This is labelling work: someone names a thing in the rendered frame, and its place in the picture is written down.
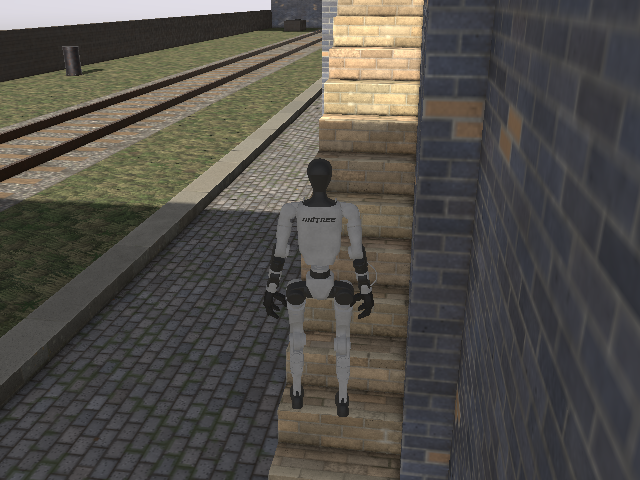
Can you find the robot right foot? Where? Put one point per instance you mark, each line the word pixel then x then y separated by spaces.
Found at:
pixel 342 408

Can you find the robot right forearm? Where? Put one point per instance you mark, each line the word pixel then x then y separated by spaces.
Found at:
pixel 362 274

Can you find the robot left forearm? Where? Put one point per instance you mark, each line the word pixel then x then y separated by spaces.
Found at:
pixel 275 272

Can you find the left robot upper arm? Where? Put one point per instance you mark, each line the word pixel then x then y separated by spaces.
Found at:
pixel 288 211

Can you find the robot right hand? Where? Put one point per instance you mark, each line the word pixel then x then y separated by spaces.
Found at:
pixel 367 305

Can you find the right robot upper arm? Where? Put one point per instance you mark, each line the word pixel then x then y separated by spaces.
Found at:
pixel 351 212

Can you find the robot left hand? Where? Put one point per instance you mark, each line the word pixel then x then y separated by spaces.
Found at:
pixel 269 304

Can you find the left robot thigh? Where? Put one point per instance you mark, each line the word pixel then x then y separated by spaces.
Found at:
pixel 296 300

